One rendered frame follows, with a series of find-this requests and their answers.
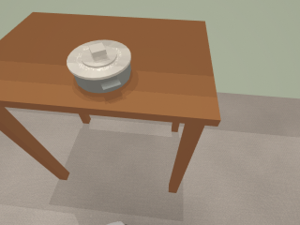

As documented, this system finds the knob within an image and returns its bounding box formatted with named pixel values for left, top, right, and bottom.
left=88, top=42, right=107, bottom=58

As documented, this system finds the table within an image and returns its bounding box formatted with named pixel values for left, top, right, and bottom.
left=0, top=12, right=221, bottom=193

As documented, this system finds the pot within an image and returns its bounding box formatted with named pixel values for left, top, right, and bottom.
left=74, top=63, right=131, bottom=94

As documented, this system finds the lid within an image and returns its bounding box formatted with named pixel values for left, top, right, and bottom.
left=67, top=39, right=131, bottom=81

